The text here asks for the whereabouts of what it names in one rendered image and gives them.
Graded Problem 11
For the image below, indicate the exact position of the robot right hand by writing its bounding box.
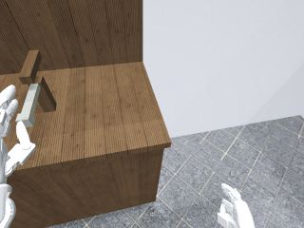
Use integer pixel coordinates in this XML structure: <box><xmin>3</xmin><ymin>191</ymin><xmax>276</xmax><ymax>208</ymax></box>
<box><xmin>217</xmin><ymin>183</ymin><xmax>256</xmax><ymax>228</ymax></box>

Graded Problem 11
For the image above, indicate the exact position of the tap lever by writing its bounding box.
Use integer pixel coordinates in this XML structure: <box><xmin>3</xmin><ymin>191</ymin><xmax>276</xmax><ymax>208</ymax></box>
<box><xmin>15</xmin><ymin>83</ymin><xmax>41</xmax><ymax>127</ymax></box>

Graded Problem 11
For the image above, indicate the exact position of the counter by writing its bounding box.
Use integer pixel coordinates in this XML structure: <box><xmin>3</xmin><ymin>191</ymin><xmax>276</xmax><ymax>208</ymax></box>
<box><xmin>0</xmin><ymin>0</ymin><xmax>172</xmax><ymax>228</ymax></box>

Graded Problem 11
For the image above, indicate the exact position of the robot left forearm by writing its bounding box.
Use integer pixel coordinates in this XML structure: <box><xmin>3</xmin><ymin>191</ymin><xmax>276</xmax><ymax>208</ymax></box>
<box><xmin>0</xmin><ymin>183</ymin><xmax>16</xmax><ymax>228</ymax></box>

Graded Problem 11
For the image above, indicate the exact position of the robot left hand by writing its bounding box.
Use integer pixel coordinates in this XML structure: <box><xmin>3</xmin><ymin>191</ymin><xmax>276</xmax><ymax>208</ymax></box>
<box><xmin>0</xmin><ymin>85</ymin><xmax>36</xmax><ymax>184</ymax></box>

